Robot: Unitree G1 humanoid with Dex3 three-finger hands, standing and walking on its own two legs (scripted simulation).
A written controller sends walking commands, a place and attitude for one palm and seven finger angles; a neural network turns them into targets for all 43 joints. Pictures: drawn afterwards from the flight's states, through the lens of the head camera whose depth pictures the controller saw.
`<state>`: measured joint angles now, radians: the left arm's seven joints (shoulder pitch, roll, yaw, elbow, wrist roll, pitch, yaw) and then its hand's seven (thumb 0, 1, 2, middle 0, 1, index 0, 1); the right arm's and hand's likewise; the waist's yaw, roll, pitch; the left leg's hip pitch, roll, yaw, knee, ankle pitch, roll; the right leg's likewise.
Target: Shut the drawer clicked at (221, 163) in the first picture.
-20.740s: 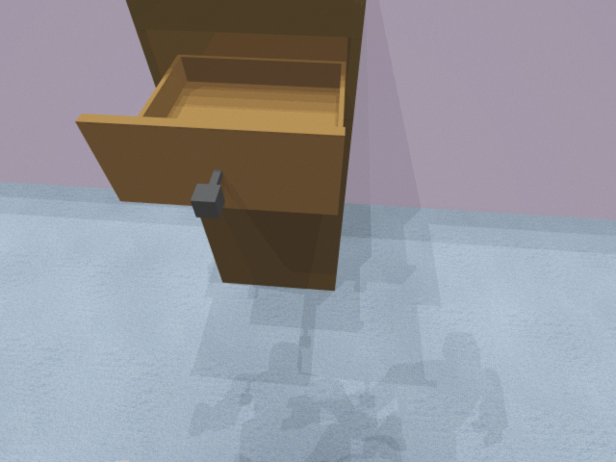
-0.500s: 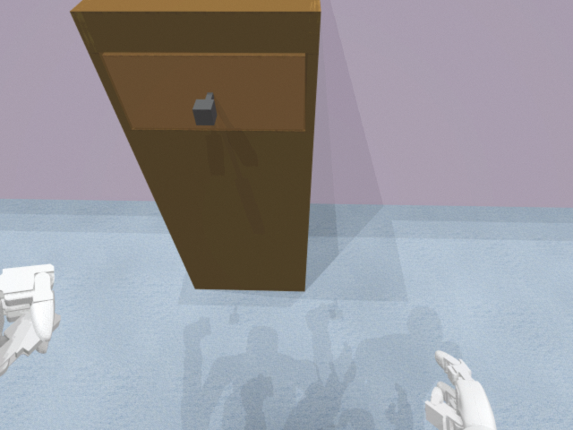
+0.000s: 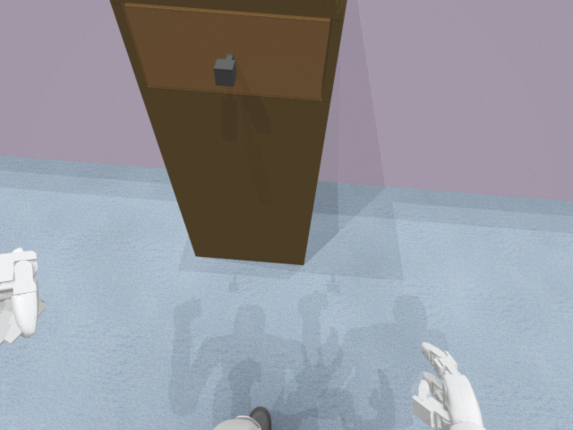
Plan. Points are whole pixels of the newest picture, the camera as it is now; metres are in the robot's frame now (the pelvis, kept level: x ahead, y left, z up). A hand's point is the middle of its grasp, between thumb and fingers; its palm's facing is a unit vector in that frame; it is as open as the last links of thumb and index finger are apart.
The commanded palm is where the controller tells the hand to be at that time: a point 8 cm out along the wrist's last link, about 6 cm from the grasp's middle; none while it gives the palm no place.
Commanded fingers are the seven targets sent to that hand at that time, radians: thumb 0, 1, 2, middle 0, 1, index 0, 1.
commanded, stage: step back with the hand held close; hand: left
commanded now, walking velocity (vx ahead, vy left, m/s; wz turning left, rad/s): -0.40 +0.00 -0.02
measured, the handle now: (227, 67) +0.73 +0.19 +0.09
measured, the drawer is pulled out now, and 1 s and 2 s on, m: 0.00 0.00 0.00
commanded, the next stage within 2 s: stop stepping back and stand still in 0.46 s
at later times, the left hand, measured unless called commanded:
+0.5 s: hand out of the picture +0.12 +0.27 +0.18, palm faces +0.31 -0.85 -0.42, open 3.3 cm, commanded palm +0.06 +0.31 +0.19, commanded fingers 0.00 0.90 0.90 -1.40 -1.60 -1.40 -1.60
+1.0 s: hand out of the picture +0.03 +0.33 +0.17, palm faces +0.33 -0.87 -0.37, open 3.3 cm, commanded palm -0.02 +0.37 +0.19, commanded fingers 0.00 0.90 0.90 -1.40 -1.60 -1.40 -1.60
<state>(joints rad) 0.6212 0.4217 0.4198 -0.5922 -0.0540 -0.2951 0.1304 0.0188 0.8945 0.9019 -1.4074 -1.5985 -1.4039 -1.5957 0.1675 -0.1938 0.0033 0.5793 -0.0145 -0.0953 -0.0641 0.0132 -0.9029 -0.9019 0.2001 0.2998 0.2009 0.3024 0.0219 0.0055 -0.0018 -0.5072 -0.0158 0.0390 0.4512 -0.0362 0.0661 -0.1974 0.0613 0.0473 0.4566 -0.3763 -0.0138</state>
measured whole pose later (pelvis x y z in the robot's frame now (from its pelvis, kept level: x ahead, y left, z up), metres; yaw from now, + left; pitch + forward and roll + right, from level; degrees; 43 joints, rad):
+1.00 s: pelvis -0.17 +0.10 +0.00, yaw -5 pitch -1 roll -3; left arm 0.60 0.40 0.36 -0.61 -0.04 -0.15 0.14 0.02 0.89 0.90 -1.41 -1.60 -1.41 -1.60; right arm 0.27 -0.20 0.00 0.67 -0.01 -0.06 -0.08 0.01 -0.90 -0.90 0.20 0.30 0.20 0.30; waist 0.02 -0.03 -0.08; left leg -0.41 0.02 0.03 0.82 -0.40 0.01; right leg -0.26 0.00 -0.11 0.58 -0.35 -0.04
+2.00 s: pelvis -0.18 +0.12 +0.01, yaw +1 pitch -1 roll +0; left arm 0.35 0.15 0.01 1.14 0.00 0.02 0.04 0.01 0.91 0.90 -0.53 -0.68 -0.52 -0.66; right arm 0.28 -0.15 0.00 1.10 -0.01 0.02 -0.04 0.01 -0.92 -0.90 0.20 0.30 0.20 0.30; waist 0.00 0.03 0.09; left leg -0.25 0.01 0.06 0.47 -0.20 0.02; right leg -0.07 -0.03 -0.14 0.44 -0.34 -0.01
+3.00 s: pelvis -0.18 +0.12 +0.01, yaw +1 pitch -2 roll +0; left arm 0.32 0.10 0.01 1.16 0.00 -0.01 0.05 0.01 0.91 0.90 -0.20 -0.30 -0.20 -0.30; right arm 0.28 -0.12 -0.01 1.15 -0.02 0.01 -0.04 0.01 -0.91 -0.90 0.20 0.30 0.20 0.30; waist -0.01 0.02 0.06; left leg -0.21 0.02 0.07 0.43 -0.19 0.00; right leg -0.04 -0.02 -0.13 0.40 -0.33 -0.02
